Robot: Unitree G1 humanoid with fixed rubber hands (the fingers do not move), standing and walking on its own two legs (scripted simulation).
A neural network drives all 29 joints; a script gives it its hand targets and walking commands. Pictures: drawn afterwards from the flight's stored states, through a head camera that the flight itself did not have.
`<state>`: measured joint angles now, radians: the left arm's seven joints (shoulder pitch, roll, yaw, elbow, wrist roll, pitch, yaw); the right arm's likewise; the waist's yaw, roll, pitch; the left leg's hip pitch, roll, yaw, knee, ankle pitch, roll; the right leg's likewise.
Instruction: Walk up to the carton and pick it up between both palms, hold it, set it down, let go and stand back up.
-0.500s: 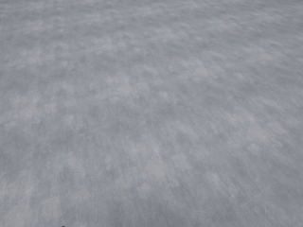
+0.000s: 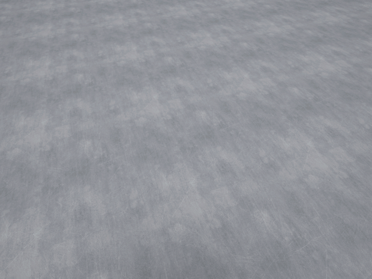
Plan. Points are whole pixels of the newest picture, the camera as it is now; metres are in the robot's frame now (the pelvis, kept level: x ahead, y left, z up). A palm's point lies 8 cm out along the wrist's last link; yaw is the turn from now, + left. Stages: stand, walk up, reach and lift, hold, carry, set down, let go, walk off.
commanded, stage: walk up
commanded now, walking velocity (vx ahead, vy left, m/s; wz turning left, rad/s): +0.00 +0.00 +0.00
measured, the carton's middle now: out of the picture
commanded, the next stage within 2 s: none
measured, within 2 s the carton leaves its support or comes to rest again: neither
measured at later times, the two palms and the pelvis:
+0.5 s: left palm out of the picture +0.04 +0.33 -0.14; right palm out of the picture +0.05 -0.26 -0.14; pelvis -0.04 +0.02 -0.03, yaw +15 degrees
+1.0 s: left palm out of the picture -0.25 +0.31 -0.09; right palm out of the picture +0.11 -0.16 -0.12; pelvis -0.15 +0.00 -0.01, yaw +36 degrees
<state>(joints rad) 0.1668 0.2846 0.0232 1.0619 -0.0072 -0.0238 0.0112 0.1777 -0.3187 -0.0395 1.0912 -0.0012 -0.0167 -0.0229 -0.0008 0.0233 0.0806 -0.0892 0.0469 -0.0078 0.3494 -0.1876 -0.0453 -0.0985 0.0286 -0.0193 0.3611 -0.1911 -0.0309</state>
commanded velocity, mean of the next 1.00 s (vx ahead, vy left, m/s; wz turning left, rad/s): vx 0.00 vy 0.00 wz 0.00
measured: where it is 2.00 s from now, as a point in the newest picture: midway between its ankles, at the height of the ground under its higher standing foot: outside the picture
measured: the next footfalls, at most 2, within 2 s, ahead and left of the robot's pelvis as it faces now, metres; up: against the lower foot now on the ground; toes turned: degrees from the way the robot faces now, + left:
right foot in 0.86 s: -0.07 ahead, -0.02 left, +0.00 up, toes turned +33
left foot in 1.32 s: -0.38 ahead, +0.13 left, +0.00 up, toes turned +60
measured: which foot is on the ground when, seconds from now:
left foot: down 0.00-0.92, up 0.94-1.00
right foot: down 0.00-0.52, up 0.54-0.84, down 0.86-1.00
